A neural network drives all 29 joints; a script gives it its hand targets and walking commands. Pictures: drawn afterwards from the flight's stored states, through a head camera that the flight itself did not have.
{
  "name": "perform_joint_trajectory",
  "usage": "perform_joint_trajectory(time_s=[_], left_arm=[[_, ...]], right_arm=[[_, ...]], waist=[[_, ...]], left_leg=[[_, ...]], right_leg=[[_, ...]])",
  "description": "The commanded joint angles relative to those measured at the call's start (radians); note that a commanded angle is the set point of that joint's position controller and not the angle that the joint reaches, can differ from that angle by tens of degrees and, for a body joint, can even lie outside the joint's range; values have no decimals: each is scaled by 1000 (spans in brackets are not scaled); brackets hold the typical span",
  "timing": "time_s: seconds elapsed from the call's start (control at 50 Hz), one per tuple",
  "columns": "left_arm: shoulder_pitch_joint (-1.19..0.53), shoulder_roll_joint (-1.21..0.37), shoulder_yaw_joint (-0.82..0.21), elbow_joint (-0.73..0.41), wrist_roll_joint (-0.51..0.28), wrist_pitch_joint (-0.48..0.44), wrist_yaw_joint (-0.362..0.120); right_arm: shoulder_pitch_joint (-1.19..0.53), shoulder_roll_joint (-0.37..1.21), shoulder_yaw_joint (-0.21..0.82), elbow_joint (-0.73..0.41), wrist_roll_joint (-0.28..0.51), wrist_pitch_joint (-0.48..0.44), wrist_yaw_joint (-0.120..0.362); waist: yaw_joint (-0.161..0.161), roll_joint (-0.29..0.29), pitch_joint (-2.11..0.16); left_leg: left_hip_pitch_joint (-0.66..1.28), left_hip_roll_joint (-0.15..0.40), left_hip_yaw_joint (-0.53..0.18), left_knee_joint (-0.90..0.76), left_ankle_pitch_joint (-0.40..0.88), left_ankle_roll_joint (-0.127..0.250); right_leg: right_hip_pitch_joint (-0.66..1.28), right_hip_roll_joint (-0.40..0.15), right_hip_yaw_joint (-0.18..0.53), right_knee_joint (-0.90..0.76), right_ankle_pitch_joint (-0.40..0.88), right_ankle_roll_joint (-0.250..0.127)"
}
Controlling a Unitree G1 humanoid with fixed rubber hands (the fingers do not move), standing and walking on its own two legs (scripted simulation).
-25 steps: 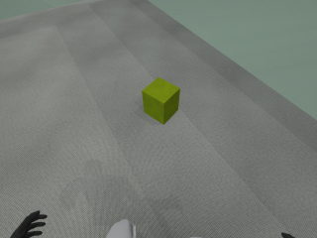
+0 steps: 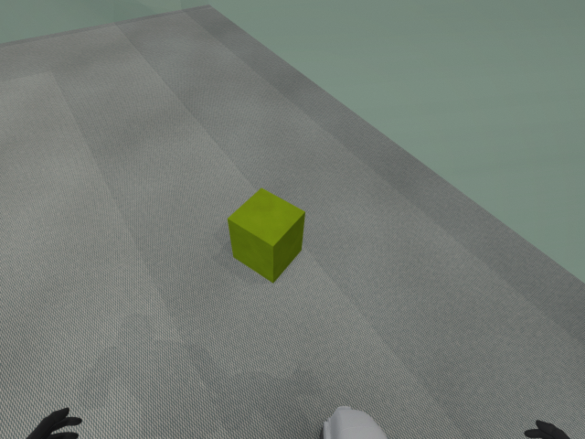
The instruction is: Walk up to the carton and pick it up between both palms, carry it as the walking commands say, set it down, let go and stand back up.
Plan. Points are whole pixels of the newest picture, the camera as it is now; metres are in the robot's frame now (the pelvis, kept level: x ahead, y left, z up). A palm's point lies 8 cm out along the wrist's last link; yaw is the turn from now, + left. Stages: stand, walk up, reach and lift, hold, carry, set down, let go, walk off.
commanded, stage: walk up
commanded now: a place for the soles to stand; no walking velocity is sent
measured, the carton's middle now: (267, 235) +0.91 +0.00 -0.64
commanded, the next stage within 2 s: none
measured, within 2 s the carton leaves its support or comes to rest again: neither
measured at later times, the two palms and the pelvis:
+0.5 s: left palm (84, 376) +0.24 +0.30 -0.10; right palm (510, 308) +0.29 -0.38 -0.06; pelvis +0.19 -0.04 -0.01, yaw +2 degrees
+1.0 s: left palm (121, 303) +0.36 +0.27 -0.09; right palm (474, 261) +0.42 -0.41 -0.11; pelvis +0.30 -0.08 -0.02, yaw +5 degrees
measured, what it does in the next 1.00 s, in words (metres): walks ahead: right foot, then left foot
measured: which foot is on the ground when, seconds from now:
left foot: down 0.00-0.06, up 0.08-0.36, down 0.38-0.68, up 0.70-0.94, down 0.96-1.00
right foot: up 0.00-0.02, down 0.04-0.38, up 0.40-0.66, down 0.68-1.00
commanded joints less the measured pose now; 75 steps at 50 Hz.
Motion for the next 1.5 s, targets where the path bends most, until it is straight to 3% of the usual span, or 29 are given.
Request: perform_joint_trajectory(time_s=[0.0, 0.02, 0.04, 0.06, 0.08, 0.1, 0.18, 0.28, 0.34, 0.36, 0.38, 0.4, 0.44, 0.5, 0.58, 0.64, 0.66, 0.68, 0.7, 0.72, 0.78, 0.86, 0.92, 0.96, 0.98, 1.02, 1.08, 1.18, 1.48], left_arm=[[18, 151, 54, -35, 0, -20, 4], [77, 168, 64, -20, 1, -25, 14], [188, 223, 83, -5, 5, -32, 30], [221, 329, 97, -34, 3, -41, 40], [159, 319, 89, -57, -10, -39, 45], [108, 285, 79, -64, -16, -38, 52], [52, 210, 56, -80, -14, -37, 55], [64, 225, 51, -117, -13, -32, 41], [44, 180, 22, -138, -18, -22, 42], [48, 136, 3, -151, -17, -23, 47], [42, 85, -11, -180, -23, -25, 48], [48, 174, 7, -157, -13, -14, 66], [65, 215, 21, -121, -19, -15, 69], [117, 167, 22, -75, -5, -17, 45], [63, 135, 30, -62, -9, -23, 32], [108, 146, 37, -11, -5, -32, 59], [155, 169, 40, -4, -1, -37, 73], [178, 272, 53, -33, 1, -47, 84], [168, 316, 63, -42, -10, -46, 87], [128, 298, 56, -40, -18, -43, 94], [58, 227, 34, -39, -18, -38, 109], [10, 211, 8, -41, -18, -32, 111], [-24, 178, -23, -41, -30, -19, 114], [1, 115, -46, -30, -43, -9, 119], [-11, 130, -40, 7, -42, -2, 125], [3, 150, -33, 57, -35, -11, 125], [-67, 223, -26, 86, -23, -26, 123], [-118, 158, -47, 135, -29, -22, 123], [-238, 133, -65, 270, -25, -7, 112]], right_arm=[[-78, -213, -48, -51, 0, 1, -1], [-45, -171, -34, -43, -8, 3, -6], [-29, -122, -16, -54, -10, 2, -10], [-32, -90, -1, -83, 9, -2, -16], [-24, -168, -12, -53, 21, 10, -29], [7, -180, -18, -29, 23, 8, -29], [68, -143, -19, 19, -7, 6, -8], [-11, -94, -13, -11, 2, 6, 12], [59, -114, -32, 4, -5, -10, 2], [137, -157, -49, 18, -12, -18, -12], [200, -263, -77, -5, -20, -26, -26], [166, -297, -85, -29, 8, -21, -31], [76, -223, -61, -52, 22, -12, -33], [26, -187, -50, -55, -2, -5, -24], [-23, -204, -53, -66, -8, -1, -12], [-43, -142, -21, -64, -3, 25, -16], [-24, -87, -3, -66, -6, 28, -23], [-17, -41, 13, -86, 1, 32, -27], [-28, -127, -6, -64, 12, 48, -43], [-2, -158, -15, -43, 15, 51, -47], [64, -130, -12, 18, 0, 48, -45], [11, -76, -2, 41, 3, 69, -37], [-7, -98, -12, 52, -11, 67, -40], [-111, -188, -21, 30, -8, 57, -37], [-145, -176, -14, 35, 1, 61, -32], [-212, -128, 10, 60, 7, 76, -28], [-209, -88, 22, 105, 11, 89, -29], [-266, -98, 28, 154, 13, 81, -23], [-392, -69, 60, 295, 14, 92, -23]], waist=[[71, 143, 27], [97, 61, -1], [159, -123, -42], [175, -298, -73], [151, -146, -50], [119, -90, -17], [69, -133, 26], [83, -152, 12], [19, -52, -14], [-27, 82, -54], [-64, 293, -85], [-61, 176, -64], [-2, 90, 4], [19, 205, 22], [32, 247, 26], [78, 137, -10], [105, 10, -24], [115, -214, -49], [129, -131, -38], [104, -71, -9], [57, -117, -4], [53, -144, -55], [18, -103, -61], [61, 155, -77], [57, 145, -72], [94, 79, -62], [45, 12, -28], [56, 46, -74], [65, 48, -66]], left_leg=[[-246, 158, -154, -179, -203, 164], [-289, 131, -124, -36, -161, 144], [-401, 54, -49, 266, -87, 100], [-580, -85, -47, 536, -182, 50], [-577, -44, -191, 624, -174, 47], [-553, -15, -202, 619, -118, 53], [-365, 20, -108, 365, -35, 3], [-195, -27, -23, 116, 61, 10], [73, -73, -10, -34, 104, 40], [226, -4, -150, -100, -29, 76], [363, 295, -655, -272, -295, 192], [296, 387, -777, -314, -342, 307], [165, 313, -575, -260, -143, 290], [-1, 209, -322, -233, 89, 248], [-154, 159, -219, -197, 63, 214], [-293, 94, -142, 19, 24, 142], [-348, 48, -94, 201, -17, 108], [-499, -63, -42, 483, -193, 44], [-488, -66, -187, 594, -245, 35], [-487, -42, -215, 633, -201, 36], [-378, 1, -152, 450, -129, 16], [-145, -40, -65, 254, -61, 17], [0, -48, -101, 45, 122, 52], [-54, 184, -459, -91, 196, 170], [-119, 205, -452, -107, 174, 215], [-197, 111, -307, -43, 147, 134], [-92, -12, -152, 83, 113, 44], [-50, 65, -237, -34, 264, 81], [34, 49, -216, -228, 247, 32]], right_leg=[[255, 68, -62, -95, 20, -16], [364, 77, -34, -117, -39, -30], [489, -30, 162, -246, -254, -88], [517, -296, 655, -464, -542, -222], [479, -315, 643, -463, -539, -260], [426, -286, 539, -427, -443, -269], [246, -157, 202, -385, -61, -239], [187, -150, 148, -377, -154, -229], [39, -89, 73, -203, -241, -173], [-71, -40, 21, 10, -177, -136], [-313, 90, -56, 332, -254, -52], [-360, 71, 77, 458, -291, -29], [-315, 12, 136, 446, -209, -20], [-132, -2, 46, 255, -167, -5], [81, 43, -40, 36, -52, -8], [323, 102, -54, -87, 12, -28], [381, 20, 81, -175, -83, -64], [395, -285, 567, -373, -315, -181], [337, -346, 646, -403, -265, -269], [332, -319, 553, -354, -150, -289], [264, -197, 248, -241, 211, -228], [146, -179, 146, -158, 415, -208], [38, -138, 110, -68, 198, -134], [10, 22, 2, 74, -125, -28], [108, 56, -13, 72, -240, -23], [235, 28, 29, -86, -152, -40], [133, -137, 203, -224, 7, -118], [202, -33, 59, -173, 65, -48], [342, -55, 48, -369, 91, -17]])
